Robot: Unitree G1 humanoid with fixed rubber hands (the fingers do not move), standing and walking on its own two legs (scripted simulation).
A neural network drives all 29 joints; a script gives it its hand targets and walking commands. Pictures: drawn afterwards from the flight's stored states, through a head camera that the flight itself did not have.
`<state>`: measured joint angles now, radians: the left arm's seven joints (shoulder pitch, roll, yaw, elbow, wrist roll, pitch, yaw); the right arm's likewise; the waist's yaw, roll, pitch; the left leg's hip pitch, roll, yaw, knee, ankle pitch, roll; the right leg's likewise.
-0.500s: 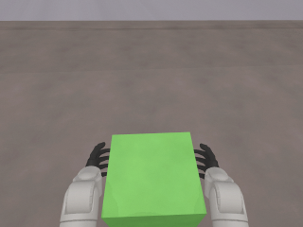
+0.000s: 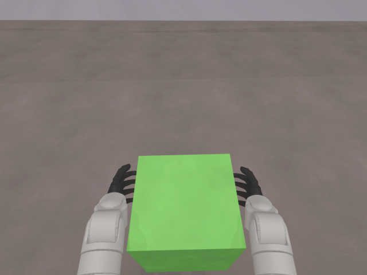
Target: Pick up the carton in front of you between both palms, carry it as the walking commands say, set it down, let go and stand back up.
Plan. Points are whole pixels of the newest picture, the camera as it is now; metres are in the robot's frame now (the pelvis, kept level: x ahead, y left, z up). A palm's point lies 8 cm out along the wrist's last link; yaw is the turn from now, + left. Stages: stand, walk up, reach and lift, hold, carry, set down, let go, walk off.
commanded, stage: carry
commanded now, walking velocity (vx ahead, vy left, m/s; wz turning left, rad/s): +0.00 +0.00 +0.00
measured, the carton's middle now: (185, 216) +0.29 +0.00 -0.05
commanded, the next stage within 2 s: hold in 0.76 s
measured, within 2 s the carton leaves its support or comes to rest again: neither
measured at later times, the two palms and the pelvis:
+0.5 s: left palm (119, 203) +0.28 +0.14 +0.04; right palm (258, 205) +0.28 -0.16 +0.04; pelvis -0.01 -0.01 +0.00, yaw +0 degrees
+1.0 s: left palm (141, 197) +0.29 +0.10 +0.05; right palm (283, 226) +0.23 -0.20 +0.04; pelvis -0.02 +0.00 +0.01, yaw -10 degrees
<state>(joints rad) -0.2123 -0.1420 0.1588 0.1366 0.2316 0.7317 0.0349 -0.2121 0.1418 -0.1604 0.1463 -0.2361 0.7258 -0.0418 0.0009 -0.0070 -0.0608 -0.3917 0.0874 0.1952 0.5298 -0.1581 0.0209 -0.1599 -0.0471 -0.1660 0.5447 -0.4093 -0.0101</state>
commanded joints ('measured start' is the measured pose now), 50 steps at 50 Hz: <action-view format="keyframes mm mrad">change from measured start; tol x2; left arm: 1 -414 -890 -550 -51 -243 -30 -234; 38 -423 -912 -545 -29 -247 -27 -244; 39 -314 -924 -519 -50 -237 -38 -244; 40 -349 -880 -521 -95 -239 -56 -244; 42 -386 -862 -563 -105 -253 -68 -254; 46 -400 -880 -556 -40 -230 -81 -253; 50 -388 -908 -505 35 -191 -81 -250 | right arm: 1 -439 888 554 -66 256 -29 245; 38 -462 907 557 -58 260 -27 251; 39 -388 928 526 -2 239 -53 254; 42 -340 880 449 15 187 -110 213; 43 -386 876 459 0 187 -116 211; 50 -544 914 528 25 241 -104 265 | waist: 1 1 2 -237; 38 1 0 -251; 39 27 -162 -135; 41 -21 -69 -186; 44 -27 -32 -192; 50 45 -53 -155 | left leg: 1 214 84 -100 -34 212 10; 38 208 81 -86 -29 225 -3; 39 553 -202 -236 -42 356 25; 40 565 -181 -272 -39 454 15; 41 491 -180 -271 -66 469 2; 42 495 -179 -271 -82 461 -7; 44 501 -191 -256 -102 376 -27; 47 455 -213 -243 -130 281 -32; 50 464 -222 -234 -146 218 -24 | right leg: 1 -59 -108 83 -110 263 -13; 38 -68 -111 80 -93 308 -22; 39 -207 45 313 -216 612 -22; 40 -143 53 318 -206 693 -22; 41 -13 72 322 -189 774 -9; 42 41 78 307 -220 691 -8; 43 22 87 297 -224 649 1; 46 69 96 281 -243 566 10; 50 10 107 265 -254 462 33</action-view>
